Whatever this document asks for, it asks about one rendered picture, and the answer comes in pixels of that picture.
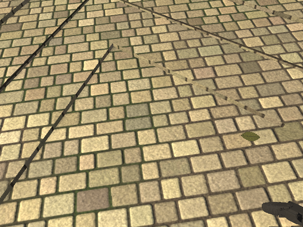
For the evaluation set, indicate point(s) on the right robot hand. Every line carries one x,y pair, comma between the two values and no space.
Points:
291,211

